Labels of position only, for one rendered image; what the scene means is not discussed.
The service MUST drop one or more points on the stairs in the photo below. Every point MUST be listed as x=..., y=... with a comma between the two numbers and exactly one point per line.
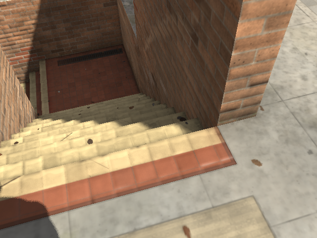
x=76, y=134
x=33, y=91

